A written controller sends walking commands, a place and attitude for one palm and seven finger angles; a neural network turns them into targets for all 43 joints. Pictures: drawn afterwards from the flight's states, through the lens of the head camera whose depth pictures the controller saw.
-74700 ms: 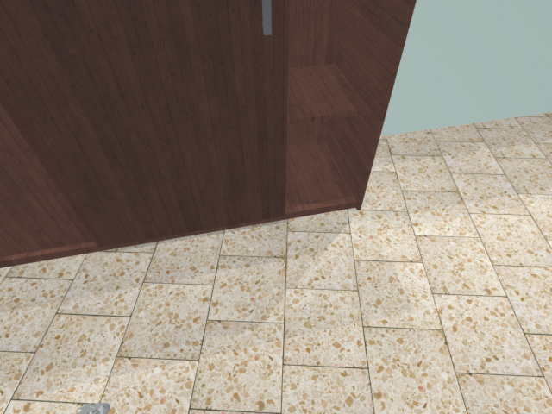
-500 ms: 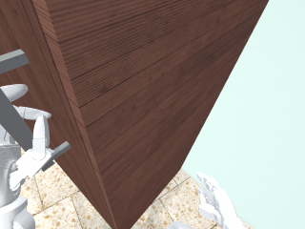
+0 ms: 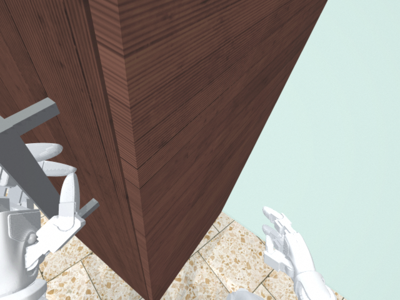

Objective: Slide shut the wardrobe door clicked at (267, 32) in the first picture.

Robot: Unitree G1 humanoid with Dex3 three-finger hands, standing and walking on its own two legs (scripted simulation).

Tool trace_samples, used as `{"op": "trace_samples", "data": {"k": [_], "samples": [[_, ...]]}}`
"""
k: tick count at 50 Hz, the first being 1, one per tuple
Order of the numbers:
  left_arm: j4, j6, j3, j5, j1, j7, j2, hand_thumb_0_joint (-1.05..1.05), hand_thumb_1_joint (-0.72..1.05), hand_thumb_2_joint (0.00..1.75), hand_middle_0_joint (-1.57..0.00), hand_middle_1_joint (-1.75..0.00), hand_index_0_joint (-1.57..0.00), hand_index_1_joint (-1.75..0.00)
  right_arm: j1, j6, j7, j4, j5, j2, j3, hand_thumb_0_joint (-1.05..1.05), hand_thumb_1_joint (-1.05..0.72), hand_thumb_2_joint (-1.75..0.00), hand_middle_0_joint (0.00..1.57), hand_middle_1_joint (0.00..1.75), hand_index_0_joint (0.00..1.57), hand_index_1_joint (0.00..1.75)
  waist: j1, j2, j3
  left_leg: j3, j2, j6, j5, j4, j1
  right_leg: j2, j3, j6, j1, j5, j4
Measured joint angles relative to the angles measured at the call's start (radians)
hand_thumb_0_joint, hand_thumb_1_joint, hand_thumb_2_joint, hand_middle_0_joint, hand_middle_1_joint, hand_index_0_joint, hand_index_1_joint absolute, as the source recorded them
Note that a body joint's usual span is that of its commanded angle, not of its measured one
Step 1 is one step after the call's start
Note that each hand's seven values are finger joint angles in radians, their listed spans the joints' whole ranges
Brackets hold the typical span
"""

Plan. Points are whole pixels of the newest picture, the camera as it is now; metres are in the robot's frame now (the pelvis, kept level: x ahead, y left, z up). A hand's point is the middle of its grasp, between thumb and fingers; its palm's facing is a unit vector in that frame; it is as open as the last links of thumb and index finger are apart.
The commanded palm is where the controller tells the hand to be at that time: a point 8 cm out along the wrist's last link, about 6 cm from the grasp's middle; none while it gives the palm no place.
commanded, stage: step sideways, sliding the door along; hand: left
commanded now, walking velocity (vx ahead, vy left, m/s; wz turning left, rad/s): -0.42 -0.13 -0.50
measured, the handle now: (59, 182) +0.18 +0.23 +0.22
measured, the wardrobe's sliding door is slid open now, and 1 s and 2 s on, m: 0.00 0.00 0.00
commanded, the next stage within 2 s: stop walking and hold the door there in 0.12 s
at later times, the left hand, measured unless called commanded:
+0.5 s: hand (67, 211) +0.16 +0.22 +0.19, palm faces +0.64 -0.72 -0.25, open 7.3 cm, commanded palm +0.10 +0.23 +0.18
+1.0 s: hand (65, 221) +0.15 +0.21 +0.19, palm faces +0.60 -0.73 -0.35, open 7.6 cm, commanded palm +0.10 +0.23 +0.18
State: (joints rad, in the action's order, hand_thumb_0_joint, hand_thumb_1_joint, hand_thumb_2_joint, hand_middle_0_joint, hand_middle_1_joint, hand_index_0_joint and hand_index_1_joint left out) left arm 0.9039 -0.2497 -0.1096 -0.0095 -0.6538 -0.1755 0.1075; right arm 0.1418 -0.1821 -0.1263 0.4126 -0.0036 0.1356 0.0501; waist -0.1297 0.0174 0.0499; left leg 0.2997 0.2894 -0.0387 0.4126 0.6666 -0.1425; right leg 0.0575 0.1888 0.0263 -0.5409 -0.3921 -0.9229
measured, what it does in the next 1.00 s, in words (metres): walks backwards, turning right: right foot, then left foot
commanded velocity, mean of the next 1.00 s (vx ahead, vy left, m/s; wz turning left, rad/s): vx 0.03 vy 0.07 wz -0.10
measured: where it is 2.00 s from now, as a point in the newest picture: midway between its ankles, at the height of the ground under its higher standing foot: outside the picture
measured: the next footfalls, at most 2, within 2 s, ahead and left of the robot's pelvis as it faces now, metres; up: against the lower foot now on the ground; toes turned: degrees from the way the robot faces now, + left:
right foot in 0.32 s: +0.06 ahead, -0.14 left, +0.00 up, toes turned -8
left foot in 0.60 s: -0.01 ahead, +0.06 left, +0.00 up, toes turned -4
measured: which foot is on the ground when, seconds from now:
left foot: down 0.00-0.36, up 0.38-0.58, down 0.60-0.92, up 0.94-1.00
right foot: up 0.00-0.30, down 0.32-0.62, up 0.64-0.90, down 0.92-1.00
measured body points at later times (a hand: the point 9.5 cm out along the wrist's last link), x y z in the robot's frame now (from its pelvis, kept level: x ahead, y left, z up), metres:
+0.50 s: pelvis -0.05 -0.06 -0.02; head -0.03 -0.07 +0.43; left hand +0.12 +0.25 +0.21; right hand +0.13 -0.31 -0.10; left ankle -0.09 +0.08 -0.69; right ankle +0.02 -0.13 -0.74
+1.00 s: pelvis -0.16 -0.08 -0.02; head -0.19 -0.11 +0.43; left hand +0.11 +0.25 +0.21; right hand -0.16 -0.35 -0.15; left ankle -0.08 +0.05 -0.69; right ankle -0.21 -0.17 -0.74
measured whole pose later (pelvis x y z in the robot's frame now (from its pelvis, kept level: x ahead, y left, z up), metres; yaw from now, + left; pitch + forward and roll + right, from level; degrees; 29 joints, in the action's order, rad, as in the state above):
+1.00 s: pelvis -0.16 -0.08 -0.02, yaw -23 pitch -2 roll +1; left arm 0.01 -0.19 -0.69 -0.08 -0.27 -0.27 0.43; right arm 0.30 -0.10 0.05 0.77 0.02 0.26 -0.04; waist -0.05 0.08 -0.01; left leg 0.06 0.09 -0.02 0.40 1.01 -0.48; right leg -0.03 0.05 -0.03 -0.25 -0.38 -0.66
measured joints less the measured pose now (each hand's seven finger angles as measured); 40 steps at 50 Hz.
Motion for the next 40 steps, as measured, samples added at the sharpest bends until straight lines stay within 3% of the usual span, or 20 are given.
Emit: {"op": "trace_samples", "data": {"k": [3,7,12,16,18,19,20,22,24,27,31,33,37,40], "samples": [[-0.002,0.042,-0.006,-0.001,0.022,0.001,-0.001,0.0,0.68,0.79,-0.25,-1.56,-0.22,-1.3,0.003,-0.009,-0.006,-0.022,-0.003,-0.004,0.02,0.01,-0.9,-0.9,0.2,0.3,0.2,0.3,0.011,0.026,-0.022,0.026,0.016,0.001,0.049,-0.035,0.014,0.006,0.001,0.006,0.001,0.017,-0.01],[-0.009,0.068,-0.046,-0.008,0.066,-0.005,0.008,-0.01,0.7,0.78,-0.27,-1.55,-0.2,-1.27,-0.009,0.015,0.0,0.012,-0.009,-0.016,0.033,0.01,-0.9,-0.9,0.2,0.3,0.2,0.3,-0.023,0.009,-0.017,0.064,0.016,-0.005,0.074,-0.01,0.022,-0.011,-0.01,0.013,0.024,0.01,0.001],[-0.007,0.092,-0.128,-0.032,0.109,-0.029,0.023,-0.03,0.7,0.81,-0.31,-1.54,-0.16,-1.25,0.004,0.043,-0.007,0.051,-0.002,-0.005,0.038,0.01,-0.9,-0.89,0.2,0.3,0.2,0.3,-0.025,0.006,-0.002,0.058,0.046,-0.025,0.1,0.07,-0.008,0.006,-0.022,0.007,0.098,0.073,0.117],[-0.145,-0.003,-0.307,-0.087,0.166,-0.034,0.167,-0.14,0.64,0.78,-0.38,-1.51,-0.11,-1.27,0.017,0.066,0.037,0.1,0.001,-0.017,0.004,0.01,-0.9,-0.89,0.2,0.3,0.2,0.3,-0.037,-0.015,0.008,0.078,0.053,-0.051,0.135,0.139,-0.012,0.013,-0.04,0.009,0.146,0.142,0.166],[-0.225,-0.025,-0.371,-0.103,0.21,-0.04,0.21,-0.19,0.62,0.79,-0.4,-1.49,-0.1,-1.28,0.02,0.071,0.061,0.124,0.009,-0.007,-0.014,0.01,-0.9,-0.89,0.2,0.3,0.2,0.3,-0.036,-0.012,0.018,0.069,0.061,-0.055,0.141,0.201,-0.029,0.022,-0.052,-0.063,0.165,0.075,0.173],[-0.261,-0.033,-0.395,-0.103,0.227,-0.043,0.216,-0.21,0.61,0.79,-0.41,-1.48,-0.1,-1.29,0.014,0.075,0.072,0.14,0.013,0.006,-0.024,0.01,-0.9,-0.89,0.2,0.3,0.2,0.3,-0.039,-0.009,0.02,0.031,0.048,-0.047,0.119,0.257,-0.061,0.027,-0.06,-0.098,0.152,0.053,0.162],[-0.29,-0.038,-0.411,-0.103,0.236,-0.05,0.213,-0.22,0.61,0.79,-0.42,-1.47,-0.11,-1.3,0.0,0.081,0.085,0.16,0.014,0.021,-0.037,0.01,-0.9,-0.89,0.2,0.3,0.2,0.3,-0.042,-0.009,0.021,-0.038,0.003,-0.043,0.171,0.333,-0.106,0.027,-0.076,-0.124,0.128,0.063,0.151],[-0.329,-0.035,-0.428,-0.102,0.235,-0.075,0.191,-0.21,0.6,0.79,-0.44,-1.45,-0.12,-1.32,-0.024,0.096,0.107,0.192,0.013,0.052,-0.064,0.01,-0.9,-0.89,0.2,0.3,0.2,0.3,-0.033,-0.014,0.03,-0.165,-0.119,-0.035,0.245,0.438,-0.176,0.023,-0.117,-0.13,0.114,0.107,0.182],[-0.354,-0.019,-0.439,-0.102,0.21,-0.101,0.169,-0.19,0.6,0.78,-0.44,-1.44,-0.13,-1.34,-0.034,0.113,0.124,0.204,0.011,0.082,-0.079,0.01,-0.9,-0.89,0.2,0.3,0.2,0.3,-0.012,-0.017,0.031,-0.229,-0.21,-0.02,0.237,0.398,-0.194,0.023,-0.155,-0.122,0.121,0.162,0.249],[-0.393,0.017,-0.454,-0.105,0.17,-0.118,0.182,-0.16,0.6,0.75,-0.45,-1.42,-0.12,-1.34,-0.015,0.135,0.139,0.189,0.015,0.112,-0.087,0.01,-0.91,-0.9,0.2,0.3,0.2,0.3,0.031,-0.039,0.008,-0.243,-0.288,0.013,0.173,0.191,-0.166,0.019,-0.203,-0.116,0.139,0.254,0.355],[-0.467,0.05,-0.462,-0.099,0.161,-0.107,0.246,-0.16,0.62,0.71,-0.46,-1.41,-0.09,-1.33,0.041,0.151,0.148,0.16,0.02,0.143,-0.102,0.01,-0.91,-0.9,0.2,0.3,0.19,0.3,0.083,-0.052,-0.04,-0.206,-0.31,0.06,0.037,-0.097,-0.085,0.026,-0.234,-0.1,0.146,0.301,0.422],[-0.523,0.057,-0.465,-0.091,0.174,-0.095,0.257,-0.15,0.62,0.7,-0.46,-1.41,-0.07,-1.33,0.07,0.149,0.154,0.15,0.021,0.155,-0.107,0.01,-0.91,-0.9,0.19,0.3,0.19,0.3,0.093,-0.042,-0.053,-0.175,-0.296,0.074,-0.049,-0.129,-0.068,0.033,-0.239,-0.059,0.111,0.148,0.299],[-0.639,0.081,-0.462,-0.074,0.214,-0.081,0.276,-0.15,0.64,0.69,-0.46,-1.4,-0.06,-1.33,0.146,0.103,0.17,0.171,0.031,0.147,-0.132,0.01,-0.91,-0.9,0.19,0.3,0.19,0.3,0.137,0.007,-0.097,-0.135,-0.233,0.093,-0.16,-0.157,-0.069,0.014,-0.201,-0.011,0.011,0.066,-0.26],[-0.697,0.107,-0.469,-0.077,0.248,-0.086,0.28,-0.13,0.65,0.7,-0.46,-1.4,-0.04,-1.33,0.176,0.096,0.179,0.227,0.032,0.138,-0.125,0.01,-0.91,-0.9,0.19,0.3,0.19,0.3,0.137,0.031,-0.13,-0.106,-0.192,0.055,-0.189,-0.156,-0.093,-0.046,-0.181,-0.009,0.035,0.048,-0.321]]}}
